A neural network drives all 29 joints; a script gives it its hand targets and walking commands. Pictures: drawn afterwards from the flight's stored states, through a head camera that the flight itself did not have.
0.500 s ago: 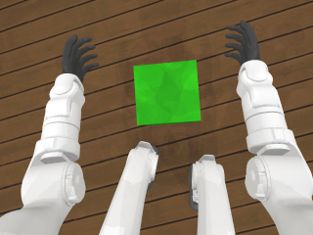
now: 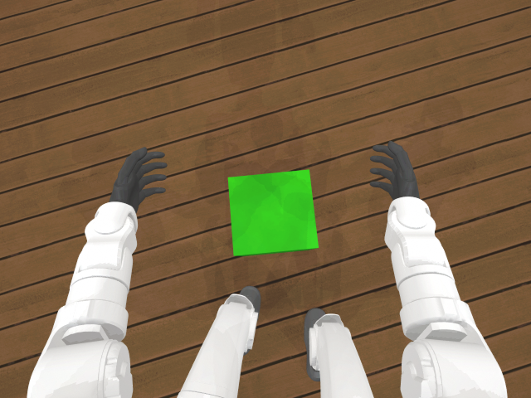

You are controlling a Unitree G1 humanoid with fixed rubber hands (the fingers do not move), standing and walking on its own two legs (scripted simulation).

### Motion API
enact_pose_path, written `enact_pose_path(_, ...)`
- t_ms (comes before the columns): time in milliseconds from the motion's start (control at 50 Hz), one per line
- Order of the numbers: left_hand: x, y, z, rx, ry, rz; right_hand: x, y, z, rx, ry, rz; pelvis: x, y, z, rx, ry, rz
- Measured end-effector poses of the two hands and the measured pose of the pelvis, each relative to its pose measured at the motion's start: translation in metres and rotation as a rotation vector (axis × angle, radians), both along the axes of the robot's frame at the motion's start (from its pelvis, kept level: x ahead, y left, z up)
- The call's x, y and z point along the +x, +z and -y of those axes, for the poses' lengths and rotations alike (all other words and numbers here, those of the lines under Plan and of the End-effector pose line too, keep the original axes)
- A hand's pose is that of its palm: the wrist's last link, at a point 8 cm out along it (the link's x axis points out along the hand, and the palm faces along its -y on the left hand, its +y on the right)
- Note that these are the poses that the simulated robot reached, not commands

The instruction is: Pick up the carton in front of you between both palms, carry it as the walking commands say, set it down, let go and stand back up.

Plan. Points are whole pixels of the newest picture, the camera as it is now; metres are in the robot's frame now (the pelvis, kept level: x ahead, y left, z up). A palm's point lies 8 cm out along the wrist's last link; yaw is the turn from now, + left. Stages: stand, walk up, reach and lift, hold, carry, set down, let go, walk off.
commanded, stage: let go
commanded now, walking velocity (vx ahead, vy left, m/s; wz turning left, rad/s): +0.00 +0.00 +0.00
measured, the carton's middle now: (272, 217) +0.41 +0.06 -0.56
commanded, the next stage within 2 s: stand in 1.04 s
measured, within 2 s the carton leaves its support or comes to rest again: neither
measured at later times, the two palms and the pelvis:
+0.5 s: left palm (68, 319) +0.21 +0.24 +0.02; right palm (493, 319) +0.27 -0.21 +0.00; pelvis +0.05 +0.00 +0.09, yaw +2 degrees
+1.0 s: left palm (93, 316) +0.22 +0.21 +0.03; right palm out of the picture +0.24 -0.25 +0.02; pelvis +0.07 -0.03 +0.09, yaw +2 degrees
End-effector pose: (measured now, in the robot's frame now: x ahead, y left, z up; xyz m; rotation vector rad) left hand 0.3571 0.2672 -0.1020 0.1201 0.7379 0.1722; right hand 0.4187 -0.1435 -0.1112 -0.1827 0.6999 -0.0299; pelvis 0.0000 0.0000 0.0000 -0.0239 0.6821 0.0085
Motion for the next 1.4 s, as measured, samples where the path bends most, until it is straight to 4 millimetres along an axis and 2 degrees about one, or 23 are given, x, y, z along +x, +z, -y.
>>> enact_pose_path(120,-0.04,0.031,-0.001,0.012,-0.063,-0.053,-0.054,0.029,0.013,-0.022,-0.034,-0.043,0.014,0.029,-0.011,0.001,-0.006,0.122)
enact_pose_path(220,-0.067,0.061,-0.003,0.021,-0.072,-0.05,-0.076,0.056,0.02,-0.012,-0.018,-0.037,0.025,0.048,-0.016,0.007,0.001,0.222)
enact_pose_path(320,-0.098,0.085,0.004,0.006,-0.056,-0.052,-0.098,0.081,0.029,-0.002,0.007,-0.03,0.036,0.064,-0.016,0.012,0.013,0.32)
enact_pose_path(440,-0.137,0.113,0.018,0.004,-0.026,-0.051,-0.136,0.105,0.05,-0.002,0.018,-0.044,0.049,0.081,-0.008,0.026,0.014,0.467)
enact_pose_path(520,-0.151,0.126,0.029,0.007,-0.027,-0.045,-0.158,0.116,0.068,0.0,0.01,-0.054,0.055,0.088,-0.001,0.036,0.016,0.559)
enact_pose_path(620,-0.156,0.13,0.043,0.005,-0.059,-0.064,-0.175,0.126,0.087,-0.003,0.007,-0.063,0.059,0.092,0.011,0.047,0.018,0.647)
enact_pose_path(740,-0.145,0.13,0.054,0.002,-0.071,-0.061,-0.187,0.136,0.104,-0.006,-0.008,-0.078,0.063,0.093,0.025,0.056,0.023,0.716)
enact_pose_path(840,-0.139,0.129,0.057,0.014,-0.073,-0.063,-0.189,0.14,0.111,-0.003,-0.012,-0.083,0.066,0.093,0.03,0.053,0.019,0.742)
enact_pose_path(960,-0.141,0.13,0.058,0.023,-0.066,-0.075,-0.184,0.137,0.112,-0.001,-0.009,-0.084,0.067,0.092,0.03,0.053,0.023,0.746)
enact_pose_path(1120,-0.138,0.139,0.042,0.083,-0.025,-0.051,-0.181,0.132,0.104,-0.029,-0.011,-0.059,0.066,0.09,0.024,0.057,0.032,0.737)
enact_pose_path(1200,-0.146,0.129,0.019,0.144,-0.013,-0.063,-0.193,0.124,0.122,-0.132,-0.02,-0.114,0.065,0.087,0.021,0.041,0.029,0.719)
enact_pose_path(1300,-0.157,0.117,-0.002,0.168,-0.015,-0.105,-0.214,0.125,0.15,-0.217,-0.073,-0.176,0.066,0.087,0.015,0.031,0.024,0.702)
enact_pose_path(1400,-0.158,0.108,-0.01,0.168,-0.029,-0.143,-0.222,0.126,0.158,-0.244,-0.11,-0.202,0.069,0.087,0.009,0.024,0.014,0.696)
